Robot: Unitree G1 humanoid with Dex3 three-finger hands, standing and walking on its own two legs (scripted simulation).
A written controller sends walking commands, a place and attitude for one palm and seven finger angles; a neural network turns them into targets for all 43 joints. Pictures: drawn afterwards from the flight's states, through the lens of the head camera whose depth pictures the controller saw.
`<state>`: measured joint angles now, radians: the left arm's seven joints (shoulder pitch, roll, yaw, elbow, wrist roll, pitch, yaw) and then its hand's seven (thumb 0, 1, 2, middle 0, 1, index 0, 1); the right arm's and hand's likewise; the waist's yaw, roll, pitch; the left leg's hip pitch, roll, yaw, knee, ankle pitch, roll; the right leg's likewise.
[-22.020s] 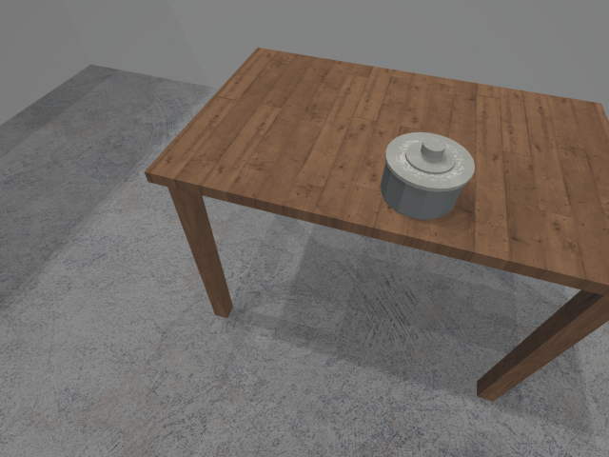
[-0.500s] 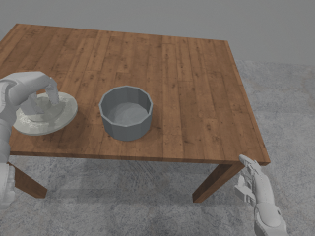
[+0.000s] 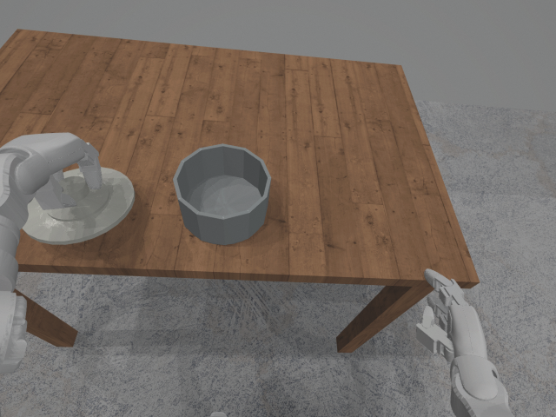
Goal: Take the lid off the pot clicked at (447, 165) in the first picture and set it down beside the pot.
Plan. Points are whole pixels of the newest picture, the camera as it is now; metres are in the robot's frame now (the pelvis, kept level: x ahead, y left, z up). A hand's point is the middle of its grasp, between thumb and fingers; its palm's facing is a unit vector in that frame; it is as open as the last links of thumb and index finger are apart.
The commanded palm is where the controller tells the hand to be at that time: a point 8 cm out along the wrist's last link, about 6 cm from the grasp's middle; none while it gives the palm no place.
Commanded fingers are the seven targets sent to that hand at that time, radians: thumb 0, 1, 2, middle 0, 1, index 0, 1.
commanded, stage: lower the lid onto the table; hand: left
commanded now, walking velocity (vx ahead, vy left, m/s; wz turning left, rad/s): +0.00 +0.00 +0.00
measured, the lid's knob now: (72, 189) +0.44 +0.33 +0.02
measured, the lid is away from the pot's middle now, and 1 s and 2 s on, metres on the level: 0.23 0.24 0.24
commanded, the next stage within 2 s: open the fingers wide in 0.50 s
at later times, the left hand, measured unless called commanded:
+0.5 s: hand (62, 204) +0.40 +0.34 +0.03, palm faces -0.47 -0.12 -0.87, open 6.9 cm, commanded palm +0.49 +0.35 +0.08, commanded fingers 0.00 0.77 0.87 -0.88 -1.05 -0.90 -1.04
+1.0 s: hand (60, 212) +0.39 +0.34 +0.02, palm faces -0.40 -0.12 -0.91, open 7.0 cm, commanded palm +0.42 +0.33 +0.07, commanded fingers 0.00 0.33 0.82 -0.63 -0.90 -0.64 -0.89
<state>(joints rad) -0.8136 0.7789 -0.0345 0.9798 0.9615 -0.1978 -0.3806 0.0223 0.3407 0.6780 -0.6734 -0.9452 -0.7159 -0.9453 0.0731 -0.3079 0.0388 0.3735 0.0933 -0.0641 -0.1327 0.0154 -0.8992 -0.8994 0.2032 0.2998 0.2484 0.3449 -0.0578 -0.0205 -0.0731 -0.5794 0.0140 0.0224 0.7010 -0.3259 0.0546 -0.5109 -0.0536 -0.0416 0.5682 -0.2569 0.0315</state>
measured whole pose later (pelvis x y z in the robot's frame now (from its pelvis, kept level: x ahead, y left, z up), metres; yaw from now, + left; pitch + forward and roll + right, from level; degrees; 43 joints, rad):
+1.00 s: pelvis -0.01 +0.01 -0.01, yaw +0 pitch +12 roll -4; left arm -0.74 0.71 -0.05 0.92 0.99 -0.14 -0.25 0.01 0.34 0.73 -0.64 -0.96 -0.67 -0.96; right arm 0.07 -0.31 0.00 0.33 0.08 0.02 -0.09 0.02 -0.90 -0.90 0.20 0.30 0.11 0.27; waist -0.04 -0.03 -0.08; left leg -0.64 0.00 0.02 0.80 -0.36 0.07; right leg -0.57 -0.06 -0.04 0.66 -0.30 0.01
